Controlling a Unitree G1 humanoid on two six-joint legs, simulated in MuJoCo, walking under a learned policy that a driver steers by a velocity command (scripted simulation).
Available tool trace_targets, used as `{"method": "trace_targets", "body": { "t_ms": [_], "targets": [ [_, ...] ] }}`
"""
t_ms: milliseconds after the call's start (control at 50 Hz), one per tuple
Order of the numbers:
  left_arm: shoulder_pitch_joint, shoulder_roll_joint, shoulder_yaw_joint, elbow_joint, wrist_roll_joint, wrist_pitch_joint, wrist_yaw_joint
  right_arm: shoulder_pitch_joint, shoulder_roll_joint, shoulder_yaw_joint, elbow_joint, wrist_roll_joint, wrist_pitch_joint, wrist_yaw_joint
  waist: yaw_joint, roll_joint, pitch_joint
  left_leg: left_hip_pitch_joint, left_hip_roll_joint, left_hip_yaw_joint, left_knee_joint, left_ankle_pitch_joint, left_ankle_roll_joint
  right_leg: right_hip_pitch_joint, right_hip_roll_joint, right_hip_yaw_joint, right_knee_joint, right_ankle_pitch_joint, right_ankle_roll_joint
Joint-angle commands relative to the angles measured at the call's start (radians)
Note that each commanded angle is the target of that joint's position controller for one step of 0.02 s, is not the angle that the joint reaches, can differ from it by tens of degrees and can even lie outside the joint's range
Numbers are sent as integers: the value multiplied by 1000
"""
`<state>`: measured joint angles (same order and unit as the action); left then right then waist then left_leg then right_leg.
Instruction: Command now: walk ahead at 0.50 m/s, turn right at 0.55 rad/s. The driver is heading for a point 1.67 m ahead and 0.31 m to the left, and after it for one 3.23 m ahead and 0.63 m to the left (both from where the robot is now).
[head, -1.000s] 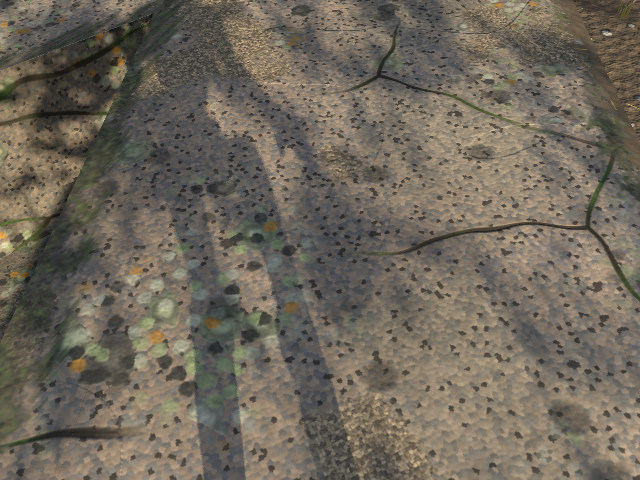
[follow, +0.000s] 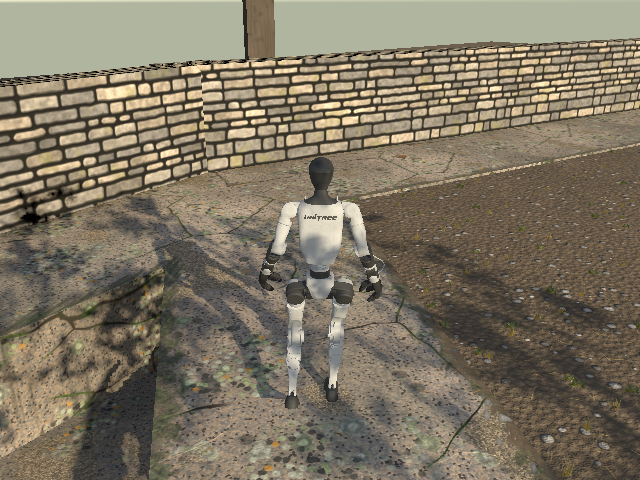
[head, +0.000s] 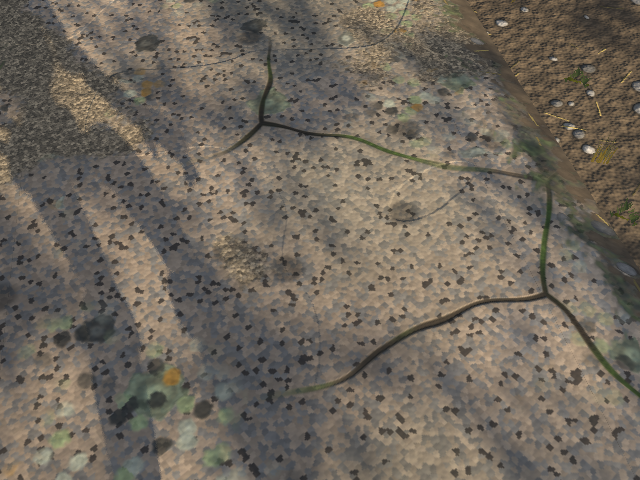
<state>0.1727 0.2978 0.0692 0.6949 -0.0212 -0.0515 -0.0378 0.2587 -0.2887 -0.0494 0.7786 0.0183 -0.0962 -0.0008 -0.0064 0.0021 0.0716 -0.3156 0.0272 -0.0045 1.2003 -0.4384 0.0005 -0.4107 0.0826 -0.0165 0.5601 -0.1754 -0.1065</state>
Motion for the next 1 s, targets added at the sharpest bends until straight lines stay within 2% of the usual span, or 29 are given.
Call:
{"method": "trace_targets", "body": {
  "t_ms": [20, 80, 120, 180, 240, 300, 340, 360, 400, 420, 440, 460, 480, 500, 520, 540, 580, 640, 700, 760, 800, 840, 860, 880, 900, 920, 940, 960, 1000],
  "targets": [
    [60, 108, 29, -65, 16, -15, 16, -54, -140, -33, -113, -21, -41, -1, 14, -14, -133, -347, 83, -91, -34, 108, 0, 368, -270, 429, -301, 167, -205],
    [45, 115, 29, -63, 14, -20, 29, -20, -105, -27, -105, -31, -8, 1, -20, -25, -108, -293, 89, -53, -149, 166, -50, 236, -242, 324, -342, 306, -208],
    [66, 123, 27, -41, 17, -23, 39, -68, -73, -12, -112, -30, 1, 4, 1, -43, -82, -288, 93, -26, -287, 300, -70, 193, -213, 230, -362, 349, -180],
    [109, 127, 22, -12, 16, -26, 42, -175, -49, 3, -125, -18, -3, 14, 62, -67, -60, -229, 70, 0, -510, 546, -56, 180, -174, 140, -367, 263, -120],
    [159, 147, 23, 23, 16, -31, 35, -247, -65, 2, -143, 1, -9, 27, 101, -67, -32, -250, 56, -3, -607, 616, -23, 268, -233, 157, -382, 168, -113],
    [180, 154, 27, 55, 16, -22, 37, -283, -79, -2, -168, 3, -12, 46, 103, -57, -4, -350, 45, -17, -650, 510, 27, 428, -298, 153, -339, 236, -97],
    [170, 164, 32, 64, 15, -12, 43, -261, -87, -5, -174, 3, -11, 58, 79, -63, -14, -342, 23, -13, -659, 409, 61, 499, -321, 128, -283, 385, -74],
    [150, 171, 34, 60, 17, -8, 47, -214, -102, -13, -166, 1, -8, 59, 50, -75, -47, -275, -5, 9, -659, 364, 79, 512, -314, 106, -226, 553, -58],
    [114, 168, 30, 44, 23, 7, 58, 9, -163, -50, -110, -7, 0, 50, -71, -54, -195, 45, -75, 58, -681, 389, 129, 454, -246, 23, 78, 819, -9],
    [139, 131, 12, 20, 44, 6, 68, 151, -230, -67, -95, -7, 7, 41, -111, 63, -312, 328, 84, -183, -672, 444, 191, 245, -194, -17, 383, 524, 31],
    [270, 29, -18, 2, 45, -18, 49, 169, -283, -77, -89, -4, 3, 49, -23, 321, -400, 650, 286, -720, -794, 223, 379, -179, 16, 30, 706, -316, 103],
    [200, 113, -10, 9, 23, -46, 34, 180, -181, -54, -96, 11, 6, 47, -84, 204, -403, 691, 281, -795, -881, 48, 351, -298, -28, 159, 787, -363, 93],
    [91, 146, -2, -27, -7, -66, 23, 126, -157, -48, -108, 3, 10, 39, -96, 135, -262, 582, 258, -663, -900, 77, 314, -359, -72, 152, 775, -276, 83],
    [31, 133, -7, -43, 1, -79, 26, 79, -160, -48, -121, -6, 13, 35, -78, 20, -190, 456, 223, -573, -909, 179, 293, -341, -108, 136, 716, -212, 79],
    [2, 132, -3, -52, 24, -84, 31, 40, -147, -44, -131, -9, 15, 32, -50, -26, -131, 347, 192, -501, -922, 311, 288, -313, -133, 126, 636, -173, 87],
    [16, 129, 1, -57, 34, -80, 33, 21, -137, -38, -142, -19, 15, 28, -17, 2, -129, 283, 167, -460, -938, 408, 289, -255, -149, 130, 593, -147, 95],
    [42, 115, 1, -58, 41, -63, 37, 0, -134, -37, -150, -14, 18, 21, 12, 39, -108, 214, 144, -398, -954, 589, 299, -224, -156, 114, 513, -149, 129],
    [7, 78, -11, -67, 47, -41, 51, 8, -175, -51, -135, -11, 30, 0, 17, 37, -92, 99, 91, -266, -918, 915, 273, -173, -117, 65, 344, -74, 185],
    [-73, 54, -19, -76, 40, -38, 49, 40, -184, -58, -115, 5, 64, -23, -17, 73, -137, 50, 18, -214, -865, 884, 189, -60, -52, 51, 142, 149, 193],
    [-154, 62, -16, -98, 29, -37, 39, 73, -174, -59, -102, 8, 92, -38, -45, 96, -145, 89, 22, -288, -818, 736, 152, -31, -15, 76, 7, 214, 183],
    [-154, 91, -3, -99, 30, -42, 34, 61, -164, -60, -108, 3, 101, -44, -31, 108, -145, 150, 40, -369, -765, 670, 144, -21, -16, 116, -57, 182, 165],
    [-83, 110, 8, -74, 36, -55, 32, 15, -143, -54, -125, -4, 103, -48, 8, 124, -160, 201, 43, -392, -668, 663, 123, 35, -44, 116, -131, 223, 129],
    [-35, 123, 12, -65, 50, -63, 36, 5, -117, -45, -136, -6, 101, -45, 32, 98, -202, 184, -2, -364, -565, 639, 93, 157, -92, 123, -191, 362, 92],
    [23, 164, 16, -69, 68, -63, 45, 26, -67, -26, -155, -25, 95, -42, 40, -31, -309, 66, -75, -287, -346, 341, 52, 390, -268, 278, -140, 699, 16],
    [43, 177, 17, -55, 80, -45, 45, 223, -36, -13, -137, -11, 91, -36, -42, -280, -407, -171, -207, -228, -103, -304, -7, 628, -504, 587, -98, 927, -205],
    [29, 123, 11, -61, 39, -30, 41, 272, -137, -28, -99, -11, 99, -31, -38, -197, -416, -212, -121, -230, 2, -272, -34, 564, -524, 678, -134, 624, -224],
    [-13, 75, -3, -79, 28, -21, 40, 154, -189, -46, -99, -4, 117, -35, 1, -106, -299, -237, -96, -202, 53, -198, -62, 467, -441, 555, -152, 455, -176],
    [-46, 60, -13, -78, 37, -8, 37, 88, -183, -48, -106, -6, 137, -44, 1, -58, -245, -236, -79, -172, 40, -145, -75, 373, -382, 473, -181, 317, -132],
    [-106, 61, -21, -68, 45, 10, 35, 57, -144, -42, -116, -11, 160, -46, -27, -94, -144, -156, -48, -140, -66, -80, -87, 179, -299, 364, -246, 166, -99]
  ]
}}
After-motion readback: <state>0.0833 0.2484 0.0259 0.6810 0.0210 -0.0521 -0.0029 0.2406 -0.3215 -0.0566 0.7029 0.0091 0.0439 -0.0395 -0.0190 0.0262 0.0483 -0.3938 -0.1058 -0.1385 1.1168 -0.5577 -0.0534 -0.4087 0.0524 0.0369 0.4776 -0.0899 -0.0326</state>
